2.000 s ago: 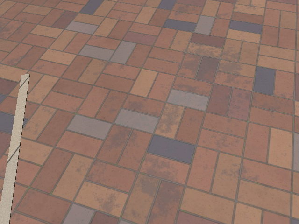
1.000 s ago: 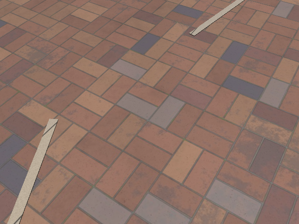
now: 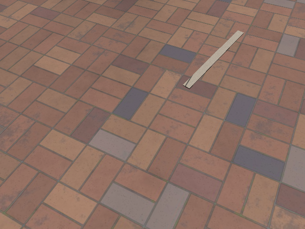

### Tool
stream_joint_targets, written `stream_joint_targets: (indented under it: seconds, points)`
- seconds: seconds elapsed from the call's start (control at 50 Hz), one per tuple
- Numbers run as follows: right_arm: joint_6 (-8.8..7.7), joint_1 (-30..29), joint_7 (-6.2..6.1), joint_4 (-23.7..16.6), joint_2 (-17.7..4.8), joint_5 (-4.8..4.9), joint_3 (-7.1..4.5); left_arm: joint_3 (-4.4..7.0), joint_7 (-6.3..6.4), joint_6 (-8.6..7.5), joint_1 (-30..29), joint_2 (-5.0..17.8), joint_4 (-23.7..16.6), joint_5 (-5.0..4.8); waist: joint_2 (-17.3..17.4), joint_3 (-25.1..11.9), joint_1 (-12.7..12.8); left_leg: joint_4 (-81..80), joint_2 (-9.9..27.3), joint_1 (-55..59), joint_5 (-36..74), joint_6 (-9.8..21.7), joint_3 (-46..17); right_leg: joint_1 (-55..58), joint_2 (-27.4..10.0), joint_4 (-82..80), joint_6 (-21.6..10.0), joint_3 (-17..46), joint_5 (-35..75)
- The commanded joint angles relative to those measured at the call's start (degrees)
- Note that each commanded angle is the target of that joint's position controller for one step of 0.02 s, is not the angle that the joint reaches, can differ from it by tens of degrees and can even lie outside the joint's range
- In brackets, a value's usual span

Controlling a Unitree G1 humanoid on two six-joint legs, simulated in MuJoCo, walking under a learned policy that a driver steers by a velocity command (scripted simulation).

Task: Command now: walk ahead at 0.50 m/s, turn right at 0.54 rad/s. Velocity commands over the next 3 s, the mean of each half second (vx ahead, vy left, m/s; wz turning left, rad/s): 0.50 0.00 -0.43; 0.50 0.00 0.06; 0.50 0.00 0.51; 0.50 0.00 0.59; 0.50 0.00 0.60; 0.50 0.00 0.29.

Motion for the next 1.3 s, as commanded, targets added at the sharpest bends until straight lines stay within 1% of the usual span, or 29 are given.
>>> stream_joint_targets:
  seconds: [0.02,0.14,0.18,0.22,0.24,0.26,0.28,0.3,0.32,0.34,0.4,0.5,0.58,0.62,0.68,0.72,0.74,0.76,0.78,0.8,0.84,0.86,0.96,1.04,1.14,1.22,1.26,1.28,1.3]
  points:
    - [0.02,-3.64,0.15,-4.37,-3.96,0.22,-0.78,2.21,0.28,-0.85,2.06,8.79,-2.97,-0.23,-4.82,0.11,0.68,-7.92,-1.82,0.06,7.65,-1.47,3.41,-2.03,-12.68,-7.16,-5.99,12.04,17.39]
    - [-1.01,-12.62,0.46,-7.84,-4.52,1.06,-0.24,2.61,1.1,-0.36,6.71,9.66,-2.71,0.78,-5.72,-0.69,4.37,-19.49,-5.0,-0.08,10.09,-0.25,2.76,7.03,-14.43,-1.42,-4.72,16.35,24.44]
    - [-1.51,-10.24,0.31,-7.69,-5.93,1.22,-0.57,2.84,1.58,-0.41,4.57,10.52,-3.62,1.05,-6.31,-1.09,2.32,-23.75,-5.85,5.8,7.41,1.1,1.52,6.89,-15.46,1.07,-3.18,18.49,25.64]
    - [-2.15,-0.35,-0.51,-4.74,-8.28,1.32,-1.6,2.96,1.36,-0.78,0.99,11.45,-4.66,1.08,-5.94,-4.69,-2.54,-27.54,-8.34,20.72,3.38,3.13,2.32,3.29,-13.63,9.24,-0.83,18.37,32.19]
    - [-2.93,7.37,-1.2,-2.89,-10.2,0.69,-2.38,2.53,0.83,-1.26,0.61,10.29,-4.57,0.52,-2.42,-9.32,-6.51,-30.48,-5.13,31.94,4.13,5.14,0.3,-0.08,-10.2,20.14,0.57,14.8,29.99]
    - [-3.17,16.71,-2.23,-2.61,-14.11,-0.53,-3.28,1.07,0.6,-1.91,2.11,5.43,-6.07,0.15,4.42,-18.32,-9.05,-32.02,9.17,44.44,-8.2,8.15,-14.18,-6.39,-6.93,36.15,1.62,9.36,12.01]
    - [-2.15,14.03,-2.21,-2.32,-18.48,-0.64,-4.56,0.55,0.39,-1.69,9.95,2.79,-7.19,-0.78,18.58,-20.87,-3.28,-39.99,19.24,52.15,-11.0,15.4,-41.63,-22.97,1.32,48.06,3.38,3.72,-21.52]
    - [-1.57,10.36,-1.68,-2.8,-12.41,0.43,-3.85,0.85,1.02,-0.7,8.14,7.21,-4.41,1.3,6.41,-12.93,-2.63,-40.27,17.14,45.41,-18.26,15.26,-40.18,-27.81,-4.52,52.36,2.77,4.69,-17.35]
    - [-1.65,7.39,-1.24,-3.1,-7.74,0.97,-2.76,0.92,0.45,-0.61,3.55,7.28,-4.51,1.68,0.56,-6.55,-2.89,-41.09,13.86,38.08,-15.22,14.16,-30.45,-26.71,-5.99,50.89,3.01,4.43,-11.74]
    - [-1.81,5.93,-0.91,-2.52,-5.88,0.74,-2.25,0.62,0.07,-0.62,1.04,6.09,-5.09,1.67,-0.53,-3.52,-2.25,-42.18,10.93,33.59,-7.12,13.11,-23.1,-25.67,-7.35,48.48,3.44,3.9,-9.22]
    - [-3.19,8.27,-0.61,0.3,-5.53,1.36,-2.05,0.19,-0.96,0.52,0.04,4.73,-5.28,2.44,4.54,-2.52,-0.96,-43.46,6.38,29.5,9.84,11.98,-11.93,-22.61,-8.31,44.4,4.63,2.77,-8.05]
    - [-4.02,11.42,-0.19,3.27,-6.36,2.1,-2.49,-0.83,-1.73,0.67,-8.87,3.49,-8.19,2.66,3.64,-0.44,-1.36,-47.39,5.82,30.35,14.47,13.64,-5.3,-28.56,-10.32,35.66,6.49,0.33,-1.39]
    - [-3.56,13.98,0.13,5.45,-6.69,2.32,-2.63,-2.55,-2.31,0.11,-17.8,1.28,-10.57,2.17,3.84,0.64,-3.33,-47.7,3.38,28.55,18.13,12.31,0.1,-23.09,-11.46,21.37,6.96,-5.35,5.82]
    - [-3.36,16.27,0.18,6.75,-7.7,2.25,-2.93,-2.66,-2.1,-0.05,-20.0,1.85,-11.13,1.91,3.83,0.61,-4.1,-46.49,4.52,30.22,20.14,11.92,0.0,-20.7,-10.86,17.75,6.2,-6.65,5.86]
    - [-2.74,17.13,-0.11,8.16,-8.75,2.05,-3.23,-2.33,-1.39,-0.39,-19.94,3.13,-11.41,1.99,3.63,0.86,-3.18,-42.81,6.81,33.96,25.89,11.24,-0.57,-17.55,-9.82,13.96,3.96,-7.28,2.27]
    - [-2.22,16.87,-0.34,8.95,-8.68,2.36,-3.12,-1.48,-0.63,-1.12,-10.71,4.24,-8.16,2.73,1.39,-3.47,1.38,-30.18,4.55,33.9,37.33,9.58,2.57,-4.78,-7.01,7.94,1.78,-8.32,1.84]
    - [-2.24,17.22,-0.38,8.52,-6.99,2.54,-2.49,-0.39,0.03,-1.76,-1.59,6.91,-5.36,3.68,-1.35,-9.17,4.76,-18.33,1.89,26.85,31.18,8.38,3.94,8.9,-11.0,7.29,-0.2,-3.49,0.35]
    - [-2.43,18.44,-0.1,5.33,-1.87,3.63,-1.05,1.09,0.91,-1.97,6.05,12.78,-4.93,4.74,-12.08,-17.27,6.6,1.62,-4.42,10.46,6.11,5.9,7.75,24.55,-28.54,3.62,-4.66,18.86,-8.03]
    - [-1.97,19.91,-0.63,5.82,-4.74,2.86,-2.17,1.68,0.95,-1.01,5.95,13.88,-4.35,2.38,-15.4,-18.74,5.39,11.98,-9.51,1.9,-17.62,6.18,3.66,23.63,-34.42,-3.11,-7.83,33.84,-7.85]
    - [-1.44,16.7,-0.83,6.08,-7.06,2.1,-3.02,0.83,0.87,-0.74,1.0,10.2,-4.82,1.4,-8.51,-10.15,3.42,14.37,-5.9,-0.95,-14.27,6.91,-0.29,16.81,-31.61,-3.43,-6.53,25.76,-9.3]
    - [-1.12,14.17,-0.18,6.51,-4.28,2.46,-2.64,-0.71,0.63,-1.62,-5.45,4.17,-5.2,1.35,-6.36,-1.91,0.23,9.32,-2.39,1.96,-7.31,6.79,0.02,4.94,-26.09,-7.95,-2.92,12.8,-3.99]
    - [-0.4,14.5,0.12,6.95,-3.96,1.62,-2.74,-1.08,0.81,-2.13,-6.04,2.96,-4.6,1.24,-7.48,-0.46,-1.06,7.58,-1.66,3.92,-5.97,6.26,0.08,1.74,-24.18,-9.34,-1.47,8.68,-0.45]
    - [1.37,9.99,1.54,6.12,-1.86,1.26,-2.98,-0.49,1.11,-4.15,-3.07,3.75,-1.99,0.94,-5.54,0.76,-2.24,6.21,-1.29,-0.28,2.67,4.83,0.87,2.27,-22.61,-12.16,-1.03,-2.04,11.79]
    - [1.3,1.96,2.12,3.29,-0.75,1.24,-2.56,-0.63,1.35,-4.04,-0.69,2.91,-0.09,1.0,-5.3,2.56,-1.16,-3.17,-1.48,-3.6,10.13,4.12,2.98,4.09,-21.18,-12.03,-0.54,-8.53,16.92]
    - [1.09,-7.37,3.03,-0.46,0.11,0.91,-1.5,-0.35,2.07,-3.65,3.63,4.36,2.6,1.1,-5.14,4.08,1.29,-16.61,-3.06,-0.62,12.41,6.29,8.91,9.35,-22.55,-9.97,0.4,-13.5,25.14]
    - [1.19,-4.93,2.56,-0.73,-1.49,0.63,-2.15,0.15,2.88,-2.5,3.53,6.75,3.64,1.45,-7.04,0.78,-1.04,-19.81,-8.22,6.66,2.5,10.7,12.85,15.86,-23.84,1.58,1.6,-16.98,52.02]
    - [0.72,4.85,1.92,1.88,-3.77,0.44,-3.49,0.62,2.99,-1.39,2.89,8.43,3.45,1.62,-7.3,-5.29,-5.31,-22.73,-11.96,18.52,-2.18,13.84,12.71,14.18,-23.98,18.45,1.73,-17.65,55.86]
    - [0.33,13.92,1.21,4.61,-6.59,-0.21,-4.91,0.64,2.75,-1.2,1.67,8.54,2.51,1.44,-4.16,-9.94,-9.91,-27.49,-10.27,32.04,-1.56,16.47,7.85,5.47,-22.69,33.16,3.27,-18.29,44.14]
    - [0.58,16.74,0.21,4.67,-13.48,-0.38,-6.94,-0.58,1.9,-1.61,3.28,2.89,-0.82,0.59,7.05,-15.53,-8.43,-29.1,6.29,49.3,-5.09,23.01,-16.71,-16.13,-15.65,54.16,6.21,-18.39,4.81]
Next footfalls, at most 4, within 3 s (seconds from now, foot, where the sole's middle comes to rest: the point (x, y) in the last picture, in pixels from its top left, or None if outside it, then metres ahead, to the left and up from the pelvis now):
0.24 left None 0.33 0.12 -0.78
0.74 right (201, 218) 0.52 -0.14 -0.78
1.28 left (168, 156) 0.83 0.00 -0.78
1.80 right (187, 105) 1.16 -0.12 -0.78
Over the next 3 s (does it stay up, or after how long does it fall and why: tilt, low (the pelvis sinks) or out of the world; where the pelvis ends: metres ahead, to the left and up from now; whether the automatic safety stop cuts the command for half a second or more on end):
stays up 1.50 0.31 -0.01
